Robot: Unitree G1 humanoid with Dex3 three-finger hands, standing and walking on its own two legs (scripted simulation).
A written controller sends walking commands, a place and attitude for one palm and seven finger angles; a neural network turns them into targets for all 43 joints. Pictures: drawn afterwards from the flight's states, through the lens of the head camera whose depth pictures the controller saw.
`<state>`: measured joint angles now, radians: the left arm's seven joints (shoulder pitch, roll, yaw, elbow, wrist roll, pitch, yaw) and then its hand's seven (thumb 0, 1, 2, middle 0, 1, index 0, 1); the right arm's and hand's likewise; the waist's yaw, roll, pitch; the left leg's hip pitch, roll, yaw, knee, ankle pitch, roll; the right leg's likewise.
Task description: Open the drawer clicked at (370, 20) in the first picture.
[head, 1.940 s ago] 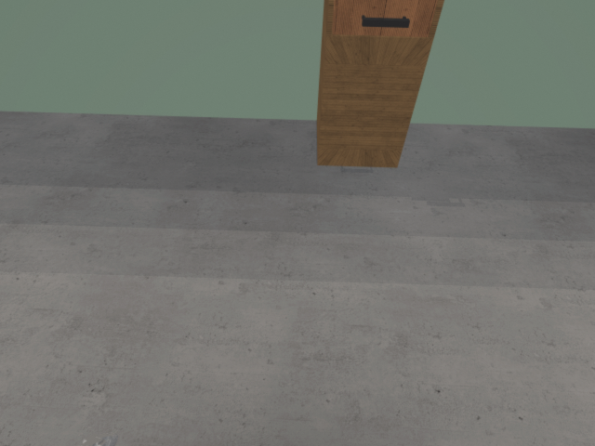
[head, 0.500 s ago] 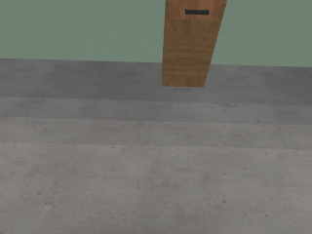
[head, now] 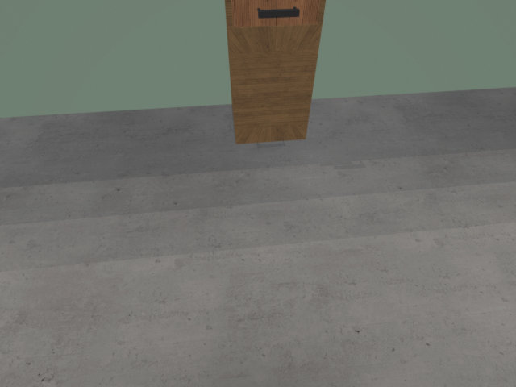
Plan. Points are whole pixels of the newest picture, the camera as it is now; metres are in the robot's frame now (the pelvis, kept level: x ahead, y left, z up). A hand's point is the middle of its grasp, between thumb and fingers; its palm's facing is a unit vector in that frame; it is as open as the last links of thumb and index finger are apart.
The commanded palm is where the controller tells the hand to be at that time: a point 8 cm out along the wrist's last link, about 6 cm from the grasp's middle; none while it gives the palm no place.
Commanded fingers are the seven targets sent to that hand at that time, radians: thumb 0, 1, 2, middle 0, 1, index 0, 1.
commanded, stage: walk to a spot facing it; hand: left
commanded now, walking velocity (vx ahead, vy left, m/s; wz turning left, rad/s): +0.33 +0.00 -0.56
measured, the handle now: (277, 11) +1.55 +0.06 -0.01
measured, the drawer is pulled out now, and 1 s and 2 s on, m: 0.00 0.00 0.00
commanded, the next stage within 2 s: turn to face it in 1.94 s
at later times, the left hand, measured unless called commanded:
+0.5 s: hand (136, 320) +0.26 +0.28 -0.16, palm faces -0.21 -0.95 -0.21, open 7.4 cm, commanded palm none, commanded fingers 0.00 0.90 0.90 -0.20 -0.30 -0.20 -0.30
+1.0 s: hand (266, 217) +0.53 +0.03 -0.15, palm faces -0.54 -0.83 -0.14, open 7.4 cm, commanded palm none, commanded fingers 0.00 0.90 0.90 -0.20 -0.30 -0.20 -0.30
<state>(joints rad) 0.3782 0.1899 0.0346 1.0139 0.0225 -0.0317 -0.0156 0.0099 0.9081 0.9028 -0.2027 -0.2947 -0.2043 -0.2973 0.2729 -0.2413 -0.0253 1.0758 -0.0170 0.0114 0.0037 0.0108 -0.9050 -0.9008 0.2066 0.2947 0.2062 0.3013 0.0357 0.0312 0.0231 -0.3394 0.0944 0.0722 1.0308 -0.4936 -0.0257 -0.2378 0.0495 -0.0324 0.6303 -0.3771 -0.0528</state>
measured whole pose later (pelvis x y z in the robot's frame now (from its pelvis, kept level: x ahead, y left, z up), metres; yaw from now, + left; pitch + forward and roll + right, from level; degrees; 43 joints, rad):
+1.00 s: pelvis +0.34 -0.03 +0.00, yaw -29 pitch -1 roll +0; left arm 0.08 0.15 0.04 0.97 0.02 -0.06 -0.02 0.01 0.91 0.90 -0.20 -0.29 -0.20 -0.30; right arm 0.47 -0.12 -0.03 1.16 -0.01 -0.01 0.00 0.01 -0.91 -0.90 0.21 0.29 0.20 0.30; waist -0.08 0.00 0.09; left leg -0.30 0.17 0.14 1.17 -0.47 -0.04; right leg -0.35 -0.02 -0.15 0.62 -0.26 -0.07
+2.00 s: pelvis +0.67 -0.27 +0.01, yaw -39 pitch +0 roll +0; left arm 0.19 0.16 0.07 1.04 0.02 -0.08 0.02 -0.01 0.96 0.90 -0.20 -0.29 -0.21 -0.30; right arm 0.31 -0.16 -0.06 1.10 -0.03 -0.01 0.00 0.01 -0.91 -0.90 0.20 0.29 0.20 0.30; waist -0.04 0.04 0.03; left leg -0.50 0.16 0.08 1.13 -0.31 -0.02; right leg -0.27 -0.01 -0.20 0.49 -0.22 -0.07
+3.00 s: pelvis +0.78 -0.37 +0.02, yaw -6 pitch +0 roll +2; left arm 0.20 0.17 0.03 0.87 0.03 0.01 0.02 0.01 0.90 0.90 -0.20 -0.30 -0.21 -0.30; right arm 0.20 -0.28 -0.10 0.94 -0.02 0.09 0.03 0.01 -0.91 -0.90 0.20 0.29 0.20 0.30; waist -0.04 0.02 0.07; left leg -0.50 0.03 0.02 1.08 -0.40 -0.08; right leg -0.20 -0.11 -0.16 0.51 -0.31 0.00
